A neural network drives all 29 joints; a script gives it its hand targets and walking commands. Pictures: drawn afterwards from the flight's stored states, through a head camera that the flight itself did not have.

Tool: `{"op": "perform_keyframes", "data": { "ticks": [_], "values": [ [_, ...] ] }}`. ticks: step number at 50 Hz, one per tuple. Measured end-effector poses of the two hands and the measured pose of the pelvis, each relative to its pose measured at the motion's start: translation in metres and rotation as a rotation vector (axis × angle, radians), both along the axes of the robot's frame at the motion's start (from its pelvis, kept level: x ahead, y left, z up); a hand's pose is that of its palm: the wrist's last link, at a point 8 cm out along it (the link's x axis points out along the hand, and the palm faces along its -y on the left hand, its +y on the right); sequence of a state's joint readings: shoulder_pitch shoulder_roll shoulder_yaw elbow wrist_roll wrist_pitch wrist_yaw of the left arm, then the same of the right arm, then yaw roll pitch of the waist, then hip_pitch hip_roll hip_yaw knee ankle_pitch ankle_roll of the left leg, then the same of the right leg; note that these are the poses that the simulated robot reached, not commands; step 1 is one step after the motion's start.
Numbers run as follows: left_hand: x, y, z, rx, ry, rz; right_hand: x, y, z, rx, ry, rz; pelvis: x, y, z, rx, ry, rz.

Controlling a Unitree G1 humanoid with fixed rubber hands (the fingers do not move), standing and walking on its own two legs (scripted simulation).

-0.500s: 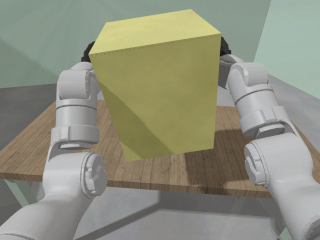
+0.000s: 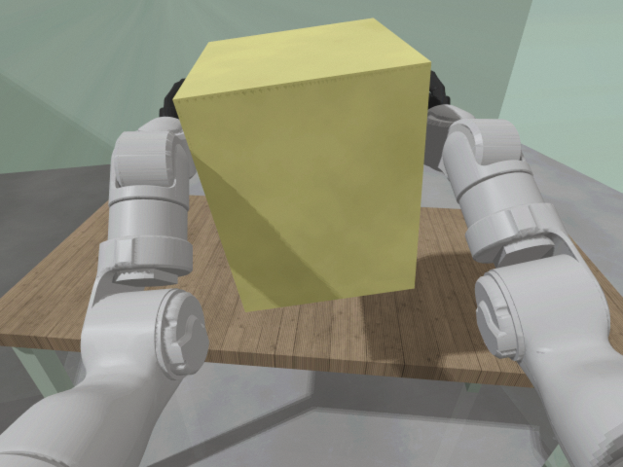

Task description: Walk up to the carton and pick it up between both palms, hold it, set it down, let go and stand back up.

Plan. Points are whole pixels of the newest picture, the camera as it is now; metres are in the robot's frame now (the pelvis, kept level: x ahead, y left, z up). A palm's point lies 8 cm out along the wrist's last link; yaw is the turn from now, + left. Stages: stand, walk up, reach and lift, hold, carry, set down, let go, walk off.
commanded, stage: hold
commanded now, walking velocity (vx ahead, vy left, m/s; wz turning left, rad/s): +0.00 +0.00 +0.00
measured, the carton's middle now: (310, 163) +0.36 -0.02 +0.29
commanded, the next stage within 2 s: none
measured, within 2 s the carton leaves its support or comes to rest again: neither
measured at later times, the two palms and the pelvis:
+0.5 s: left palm (177, 145) +0.37 +0.14 +0.32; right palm (429, 129) +0.36 -0.16 +0.33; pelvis +0.00 +0.00 +0.00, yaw +0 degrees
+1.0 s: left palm (178, 143) +0.37 +0.14 +0.32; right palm (431, 129) +0.36 -0.16 +0.33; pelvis +0.00 +0.00 +0.00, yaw +0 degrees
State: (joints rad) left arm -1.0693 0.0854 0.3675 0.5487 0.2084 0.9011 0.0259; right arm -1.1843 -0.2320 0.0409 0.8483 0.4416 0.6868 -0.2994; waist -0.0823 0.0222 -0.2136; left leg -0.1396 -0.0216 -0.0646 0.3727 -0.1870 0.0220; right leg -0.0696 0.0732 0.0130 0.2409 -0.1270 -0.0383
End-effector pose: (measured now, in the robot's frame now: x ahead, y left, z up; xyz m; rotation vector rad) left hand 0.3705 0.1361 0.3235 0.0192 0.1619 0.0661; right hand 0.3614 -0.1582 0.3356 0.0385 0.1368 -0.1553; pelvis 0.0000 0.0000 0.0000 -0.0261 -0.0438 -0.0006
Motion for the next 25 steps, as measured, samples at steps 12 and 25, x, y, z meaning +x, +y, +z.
{"op": "perform_keyframes", "data": {
  "ticks": [12, 25],
  "values": [
    [0.0025, -0.0006, -0.0034, 0.003, 0.0, -0.006, 0.0014, -0.0006, -0.0012, -0.007, 0.002, -0.003, 0.0019, 0.0005, 0.0001, -0.002, -0.002, 0.001],
    [0.0021, 0.0008, -0.0083, -0.001, 0.002, -0.001, 0.0023, 0.0009, -0.0043, -0.004, 0.006, -0.001, 0.0016, 0.002, 0.0001, -0.002, 0.003, -0.001]
  ]
}}
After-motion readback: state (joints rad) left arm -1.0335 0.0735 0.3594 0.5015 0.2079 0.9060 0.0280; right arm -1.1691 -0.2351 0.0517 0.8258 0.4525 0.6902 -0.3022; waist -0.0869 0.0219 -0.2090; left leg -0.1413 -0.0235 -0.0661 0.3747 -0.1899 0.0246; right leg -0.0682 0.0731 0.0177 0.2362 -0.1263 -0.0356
